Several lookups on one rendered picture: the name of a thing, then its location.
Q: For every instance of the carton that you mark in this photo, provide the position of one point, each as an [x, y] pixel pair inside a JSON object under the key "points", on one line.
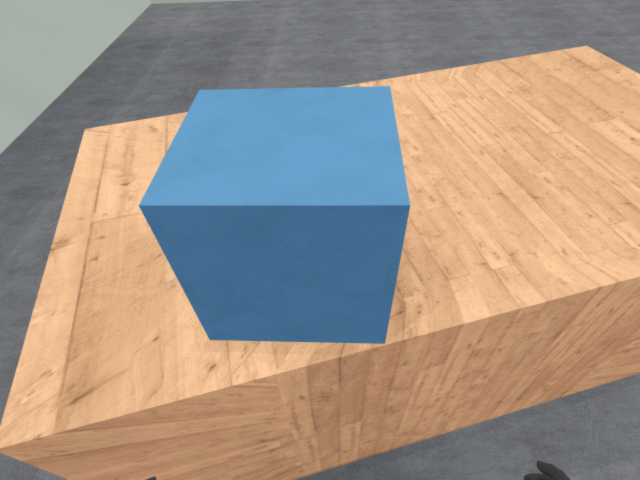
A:
{"points": [[283, 212]]}

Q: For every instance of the pedestal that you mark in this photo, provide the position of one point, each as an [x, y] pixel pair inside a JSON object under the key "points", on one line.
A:
{"points": [[518, 283]]}

